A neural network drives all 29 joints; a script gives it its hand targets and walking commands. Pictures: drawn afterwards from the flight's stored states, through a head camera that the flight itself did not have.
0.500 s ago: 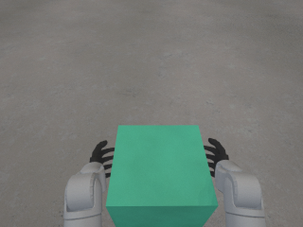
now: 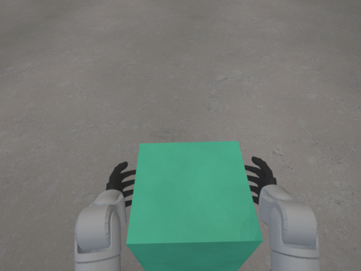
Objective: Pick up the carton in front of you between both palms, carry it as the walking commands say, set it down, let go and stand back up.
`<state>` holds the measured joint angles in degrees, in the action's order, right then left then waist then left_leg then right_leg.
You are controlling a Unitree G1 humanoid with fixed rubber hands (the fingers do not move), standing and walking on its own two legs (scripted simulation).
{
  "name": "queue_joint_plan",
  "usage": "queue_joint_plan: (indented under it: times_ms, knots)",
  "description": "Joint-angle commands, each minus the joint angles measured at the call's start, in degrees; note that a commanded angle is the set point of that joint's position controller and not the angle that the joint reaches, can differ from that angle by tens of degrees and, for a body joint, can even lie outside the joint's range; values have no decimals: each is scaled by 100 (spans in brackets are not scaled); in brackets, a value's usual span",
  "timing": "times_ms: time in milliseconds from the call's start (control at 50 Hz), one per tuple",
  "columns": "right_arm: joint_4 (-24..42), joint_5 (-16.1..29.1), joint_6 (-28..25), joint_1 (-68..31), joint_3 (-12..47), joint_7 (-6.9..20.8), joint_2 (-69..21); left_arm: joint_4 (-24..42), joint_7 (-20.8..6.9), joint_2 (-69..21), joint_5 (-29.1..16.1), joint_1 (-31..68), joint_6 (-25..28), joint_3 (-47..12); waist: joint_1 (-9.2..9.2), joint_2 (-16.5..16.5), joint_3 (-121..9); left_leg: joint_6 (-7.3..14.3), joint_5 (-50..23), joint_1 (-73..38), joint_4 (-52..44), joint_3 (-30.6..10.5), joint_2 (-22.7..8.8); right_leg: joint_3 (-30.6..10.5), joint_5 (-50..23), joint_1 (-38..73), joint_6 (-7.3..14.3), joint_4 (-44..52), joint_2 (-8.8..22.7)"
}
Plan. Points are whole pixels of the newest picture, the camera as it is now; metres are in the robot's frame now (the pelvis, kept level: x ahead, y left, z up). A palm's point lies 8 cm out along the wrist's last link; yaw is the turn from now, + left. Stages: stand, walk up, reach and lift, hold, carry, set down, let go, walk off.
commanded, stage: carry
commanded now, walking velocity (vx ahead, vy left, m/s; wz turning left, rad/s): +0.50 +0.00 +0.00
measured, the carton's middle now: (190, 211) +0.26 +0.01 -0.01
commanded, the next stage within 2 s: none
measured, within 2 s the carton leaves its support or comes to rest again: neither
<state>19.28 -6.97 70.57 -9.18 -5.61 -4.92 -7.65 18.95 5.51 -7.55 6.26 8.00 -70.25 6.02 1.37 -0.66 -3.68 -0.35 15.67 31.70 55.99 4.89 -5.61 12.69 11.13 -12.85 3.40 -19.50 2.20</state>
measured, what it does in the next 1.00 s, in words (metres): walks ahead: left foot, then right foot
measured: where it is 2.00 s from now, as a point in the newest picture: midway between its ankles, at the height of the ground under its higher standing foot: (188, 230)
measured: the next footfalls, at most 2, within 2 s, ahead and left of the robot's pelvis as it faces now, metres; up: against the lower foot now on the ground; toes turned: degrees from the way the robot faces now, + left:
left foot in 0.24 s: +0.35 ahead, +0.12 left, +0.00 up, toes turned +10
right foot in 0.64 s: +0.58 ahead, -0.09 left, +0.00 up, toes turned +16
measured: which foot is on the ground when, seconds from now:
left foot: up 0.00-0.22, down 0.24-0.68, up 0.70-0.80, down 0.82-1.00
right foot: down 0.00-0.26, up 0.28-0.62, down 0.64-1.00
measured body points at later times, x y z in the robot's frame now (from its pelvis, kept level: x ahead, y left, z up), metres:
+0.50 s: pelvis +0.33 +0.04 +0.00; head +0.36 +0.06 +0.45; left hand +0.61 +0.18 +0.04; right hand +0.59 -0.13 +0.05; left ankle +0.31 +0.12 -0.75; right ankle +0.37 -0.11 -0.69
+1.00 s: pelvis +0.53 +0.01 -0.01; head +0.52 +0.01 +0.44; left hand +0.81 +0.16 +0.06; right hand +0.81 -0.14 +0.07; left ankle +0.43 +0.13 -0.75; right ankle +0.54 -0.08 -0.75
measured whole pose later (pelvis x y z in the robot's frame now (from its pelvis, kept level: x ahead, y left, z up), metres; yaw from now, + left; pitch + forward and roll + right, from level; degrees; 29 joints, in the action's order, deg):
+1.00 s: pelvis +0.53 +0.01 -0.01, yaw -1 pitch +4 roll -1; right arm 18.6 -7.2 69.8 -10.8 -6.7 -4.8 -7.9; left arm 18.0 5.3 -7.8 6.9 10.1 -69.5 6.6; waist 0.2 -1.1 -5.7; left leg -2.1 22.5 9.1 28.6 6.5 -4.5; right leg 11.8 13.8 -19.6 2.5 -29.9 2.0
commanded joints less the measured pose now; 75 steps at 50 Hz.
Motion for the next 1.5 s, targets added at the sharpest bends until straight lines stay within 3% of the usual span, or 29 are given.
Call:
queue_joint_plan:
  times_ms: [0, 140, 180, 200, 220, 240, 260, 280, 320, 340, 360, 460, 520, 560, 600, 620, 640, 660, 680, 720, 740, 780, 820, 860, 960, 1100, 1260, 1400, 1480]
  knots:
    - [729, 2397, -227, -2861, 4223, 1318, -5543, 1067, -1607, -5373, -2692, 3234, 167, -4190, -38, 755, -1544, -99, -565, 488, -1014, 73, -110, -1166, -951, 1685, 499, 978, 1402]
    - [450, 2290, -44, -2274, 4117, 1357, -5160, 633, -1564, -4976, -2341, 2475, 22, -4016, 8, 931, -1056, 82, -1462, -89, -2791, 686, 224, -515, -2339, 2027, 207, 574, 1175]
    - [312, 2309, -31, -2256, 4088, 1415, -5153, 510, -1571, -4980, -2294, 2485, 15, -4020, -43, 918, -1130, 175, -1374, -890, -3097, 976, 421, -235, -3109, 1927, 53, -104, 1098]
    - [201, 2306, -40, -2189, 4053, 1440, -5166, 483, -1578, -4988, -2288, 2520, 15, -4041, -131, 732, -1377, 186, -1186, -1849, -3265, 1233, 647, 64, -3259, 1591, -95, -911, 893]
    - [112, 2302, -56, -2156, 4011, 1469, -5170, 455, -1584, -4953, -2286, 2561, 19, -4060, -249, 455, -1725, 230, -810, -3102, -3159, 822, 305, 80, -2457, 771, -242, -1889, 774]
    - [-42, 2228, -99, -2146, 3939, 1500, -5124, 528, -1591, -5013, -2342, 2747, -10, -4142, -316, -722, -2220, 867, -164, -4357, -3493, -1621, -1209, -16, -1079, -706, -530, -3636, 304]
    - [-171, 2255, -171, -2114, 3961, 1519, -5282, 539, -1613, -5056, -2369, 2808, 3, -4205, -298, -1810, -2271, 1417, -631, -5029, -4254, -3400, -1932, -475, 1495, -2228, -587, -4801, -342]
    - [-13, 2353, -221, -2269, 4000, 1535, -5441, 446, -1625, -5231, -2395, 2906, 72, -4248, -269, -1334, -2126, 1447, -1326, -4941, -4143, -2994, -1964, -1051, 1694, -2686, -415, -5501, -30]
    - [145, 2447, -345, -2496, 4089, 1544, -5792, 470, -1642, -5569, -2454, 3032, 229, -4300, -251, -341, -1980, 1089, -2035, -4210, -3989, -1912, -1611, -1296, 1187, -2629, -227, -5170, 444]
    - [266, 2507, -401, -2661, 4147, 1547, -5893, 494, -1633, -5692, -2481, 3080, 302, -4314, -213, -218, -1943, 888, -1837, -3861, -4153, -1537, -1479, -1319, 848, -2432, -215, -4698, 566]
    - [349, 2568, -440, -2701, 4189, 1548, -5937, 523, -1609, -5793, -2490, 3043, 352, -4337, -197, -324, -1909, 775, -1954, -3670, -4240, -1166, -1385, -1188, 686, -2205, -243, -4344, 534]
    - [629, 2619, -524, -2311, 4248, 1605, -5750, 706, -1423, -5769, -2314, 2512, 545, -4416, -179, -745, -1798, 720, -3960, -3648, -3956, 142, -956, -567, 267, -1829, -454, -2439, 162]
    - [817, 2559, -499, -2110, 4199, 1582, -5477, 1043, -1372, -5518, -2349, 2555, 506, -4463, -225, -984, -1661, 569, -4648, -3646, -3781, 527, -816, -287, -572, -1450, -450, -1474, -58]
    - [910, 2475, -432, -2034, 4137, 1527, -5262, 1188, -1376, -5282, -2403, 2574, 406, -4436, -250, -975, -1647, 440, -4356, -3642, -3500, 682, -690, -143, -1178, -1008, -442, -930, -136]
    - [885, 2383, -327, -2042, 4076, 1482, -5039, 1172, -1414, -5078, -2399, 2459, 274, -4345, -134, -640, -1579, 175, -3690, -3246, -2798, 910, -449, 39, -2274, 22, -439, 139, -180]
    - [833, 2335, -269, -2051, 4052, 1466, -4923, 1139, -1445, -4958, -2385, 2462, 192, -4285, -102, -463, -1661, -2, -3117, -2793, -2472, 846, -358, -145, -2893, 856, -419, 212, 88]
    - [806, 2301, -201, -2084, 4034, 1454, -4793, 1071, -1475, -4798, -2357, 2504, 112, -4188, -98, 184, -1954, -220, -1515, -2121, -1810, 752, -176, -1020, -5299, 1804, -244, -449, 1013]
    - [813, 2349, -90, -2172, 4081, 1430, -4726, 780, -1499, -4762, -2287, 2362, 83, -4082, -45, 978, -2440, -316, 415, -1282, -1399, 278, 32, -1798, -6604, 2857, 499, -872, 1774]
    - [754, 2347, -26, -2173, 4083, 1434, -4697, 559, -1504, -4803, -2283, 2154, 75, -3999, -27, 1260, -2505, -309, 1669, -1000, -1192, 48, 126, -2167, -6301, 2858, 763, -604, 1965]
    - [562, 2358, -10, -2291, 4127, 1464, -4883, 385, -1517, -5052, -2250, 2197, 78, -3936, -66, 976, -2363, -187, 1937, -1077, -1940, -194, 60, -1940, -4881, 2500, 648, -248, 1782]
    - [513, 2397, -35, -2424, 4142, 1481, -5023, 362, -1529, -5186, -2241, 2303, 89, -3926, -74, 935, -2270, -168, 1663, -1373, -2530, -96, 78, -1680, -4397, 2152, 479, -171, 1610]
    - [522, 2457, -99, -2658, 4208, 1499, -5296, 446, -1556, -5362, -2304, 2588, 127, -3970, -98, 840, -2305, -201, 299, -2024, -3396, 93, 153, -1202, -3490, 1765, 177, -257, 1252]
    - [620, 2496, -144, -2862, 4250, 1493, -5446, 659, -1580, -5415, -2397, 2947, 166, -4039, -121, 542, -2304, -253, -536, -2216, -3505, -24, -166, -800, -2815, 1541, -25, -448, 992]
    - [594, 2464, -105, -2957, 4197, 1482, -5418, 629, -1577, -5424, -2424, 3056, 153, -4084, -92, 164, -2132, -240, -1694, -2356, -3022, -84, -427, -766, -3024, 1167, -97, -743, 843]
    - [152, 2369, -65, -2493, 4009, 1498, -5282, 335, -1530, -5258, -2322, 2753, 71, -4056, -128, -62, -2175, -185, -3123, -2446, -2612, -45, -361, -743, -4128, 905, -41, -1378, 769]
    - [131, 2401, -166, -2654, 4031, 1528, -5418, 342, -1538, -5400, -2368, 2971, 157, -4172, -143, -162, -1991, -160, -3889, -2685, -2593, 4, -381, -590, -3370, 426, -154, -1465, 585]
    - [-269, 2174, -591, -2490, 4130, 1573, -5413, -70, -1606, -5418, -2151, 2773, 559, -4255, -146, -22, -2009, -153, -3445, -2660, -2633, 83, -343, -668, -3568, 613, -121, -1410, 656]
    - [-528, 1912, -1150, -2381, 4030, 1593, -5224, -360, -1610, -5256, -1901, 2670, 1144, -4146, -140, -97, -1955, -47, -3362, -2679, -2616, 83, -444, -694, -2830, 446, -134, -1465, 673]
    - [-705, 1683, -1512, -2347, 3855, 1570, -5066, -522, -1607, -5050, -1708, 2674, 1512, -3985, -134, -67, -1848, -1, -2582, -2471, -2679, 90, -422, -735, -2461, 424, -124, -1380, 715]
